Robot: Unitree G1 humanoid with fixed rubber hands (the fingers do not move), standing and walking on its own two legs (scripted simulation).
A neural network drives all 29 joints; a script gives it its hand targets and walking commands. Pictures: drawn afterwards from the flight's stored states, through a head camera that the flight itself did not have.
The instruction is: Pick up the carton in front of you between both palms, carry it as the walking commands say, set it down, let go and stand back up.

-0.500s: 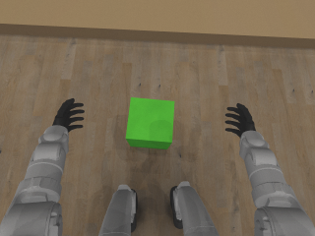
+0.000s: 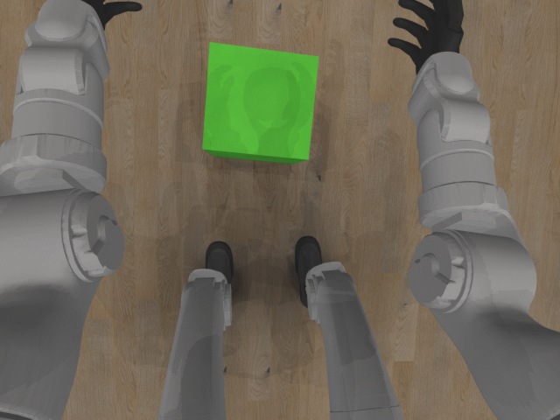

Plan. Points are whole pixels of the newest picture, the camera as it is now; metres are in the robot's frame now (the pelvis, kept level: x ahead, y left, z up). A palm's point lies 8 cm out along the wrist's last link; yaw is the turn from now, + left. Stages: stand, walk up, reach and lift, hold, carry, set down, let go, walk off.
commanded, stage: reach and lift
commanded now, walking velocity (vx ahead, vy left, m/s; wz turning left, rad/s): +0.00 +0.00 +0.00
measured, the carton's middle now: (258, 114) +0.53 +0.00 -0.53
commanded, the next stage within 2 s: none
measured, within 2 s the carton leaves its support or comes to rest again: leaves its support in 1.74 s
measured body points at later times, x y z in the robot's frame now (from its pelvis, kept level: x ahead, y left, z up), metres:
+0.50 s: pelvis +0.00 -0.01 -0.18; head +0.38 +0.00 +0.07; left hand +0.56 +0.19 -0.37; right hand +0.52 -0.21 -0.36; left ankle +0.07 +0.12 -0.62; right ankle +0.08 -0.14 -0.61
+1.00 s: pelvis -0.04 +0.00 -0.27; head +0.35 +0.01 -0.07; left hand +0.57 +0.18 -0.46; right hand +0.53 -0.19 -0.46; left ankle +0.07 +0.12 -0.62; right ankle +0.07 -0.14 -0.62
